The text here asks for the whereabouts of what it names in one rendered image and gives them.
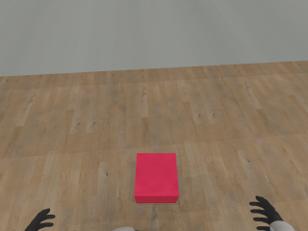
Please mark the robot left hand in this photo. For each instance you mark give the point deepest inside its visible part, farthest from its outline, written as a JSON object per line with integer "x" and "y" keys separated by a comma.
{"x": 36, "y": 224}

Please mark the robot right hand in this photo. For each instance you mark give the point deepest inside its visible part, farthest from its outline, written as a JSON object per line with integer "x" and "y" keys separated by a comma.
{"x": 269, "y": 212}

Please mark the robot right forearm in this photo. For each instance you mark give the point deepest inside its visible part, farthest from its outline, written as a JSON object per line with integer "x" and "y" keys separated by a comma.
{"x": 280, "y": 225}

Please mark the carton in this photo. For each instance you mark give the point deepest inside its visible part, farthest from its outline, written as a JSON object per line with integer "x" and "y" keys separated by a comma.
{"x": 156, "y": 178}

